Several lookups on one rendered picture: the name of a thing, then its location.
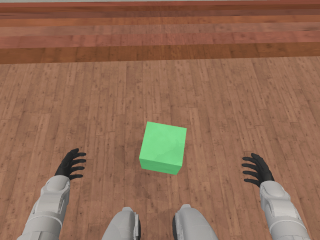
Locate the carton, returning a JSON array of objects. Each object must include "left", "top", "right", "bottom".
[{"left": 139, "top": 121, "right": 187, "bottom": 175}]

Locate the robot right thigh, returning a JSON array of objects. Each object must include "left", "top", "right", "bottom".
[{"left": 175, "top": 207, "right": 219, "bottom": 240}]

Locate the robot thigh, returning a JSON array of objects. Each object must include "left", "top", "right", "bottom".
[
  {"left": 101, "top": 210, "right": 139, "bottom": 240},
  {"left": 175, "top": 207, "right": 219, "bottom": 240}
]

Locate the robot left forearm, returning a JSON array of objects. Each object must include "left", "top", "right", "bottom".
[{"left": 17, "top": 175, "right": 71, "bottom": 240}]

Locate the robot right forearm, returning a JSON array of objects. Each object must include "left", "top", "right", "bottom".
[{"left": 259, "top": 180, "right": 311, "bottom": 240}]

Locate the left robot hand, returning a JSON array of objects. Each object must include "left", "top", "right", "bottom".
[{"left": 54, "top": 148, "right": 86, "bottom": 180}]

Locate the right robot hand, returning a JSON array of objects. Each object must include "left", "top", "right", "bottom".
[{"left": 242, "top": 153, "right": 275, "bottom": 188}]

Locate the robot left thigh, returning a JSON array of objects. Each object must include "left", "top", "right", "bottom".
[{"left": 101, "top": 210, "right": 139, "bottom": 240}]

